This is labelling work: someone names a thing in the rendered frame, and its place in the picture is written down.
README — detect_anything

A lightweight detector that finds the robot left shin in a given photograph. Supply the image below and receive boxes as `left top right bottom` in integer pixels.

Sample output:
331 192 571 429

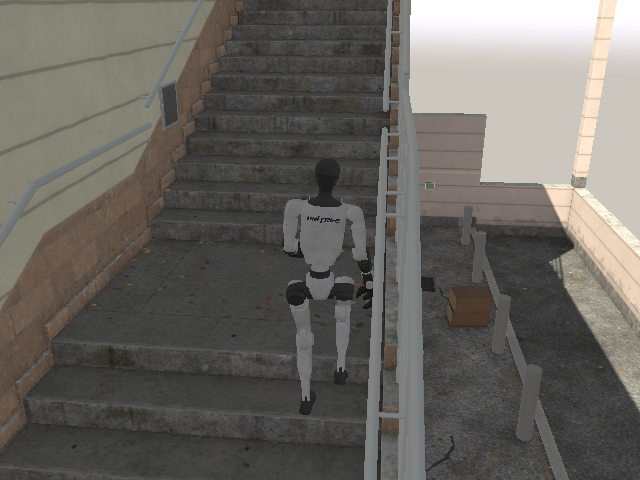
296 332 312 401

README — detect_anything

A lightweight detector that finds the robot right forearm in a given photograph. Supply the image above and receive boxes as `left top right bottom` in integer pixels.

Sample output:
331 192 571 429
357 246 374 289

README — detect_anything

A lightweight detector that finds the robot left hand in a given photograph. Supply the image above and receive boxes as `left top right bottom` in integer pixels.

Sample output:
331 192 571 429
289 242 304 258

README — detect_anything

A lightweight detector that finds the robot right hand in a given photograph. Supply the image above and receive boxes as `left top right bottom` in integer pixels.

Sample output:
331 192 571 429
356 285 373 309

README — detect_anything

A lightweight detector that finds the robot left forearm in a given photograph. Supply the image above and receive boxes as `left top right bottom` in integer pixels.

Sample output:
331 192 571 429
282 239 299 255

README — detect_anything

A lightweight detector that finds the left robot thigh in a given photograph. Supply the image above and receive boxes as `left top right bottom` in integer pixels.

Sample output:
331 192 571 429
286 280 314 350

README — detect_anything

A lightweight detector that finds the robot left upper arm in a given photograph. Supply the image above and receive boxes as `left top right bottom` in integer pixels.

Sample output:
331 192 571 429
283 199 304 252

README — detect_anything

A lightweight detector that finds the robot right upper arm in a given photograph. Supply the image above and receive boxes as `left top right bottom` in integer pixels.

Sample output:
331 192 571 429
345 204 368 261

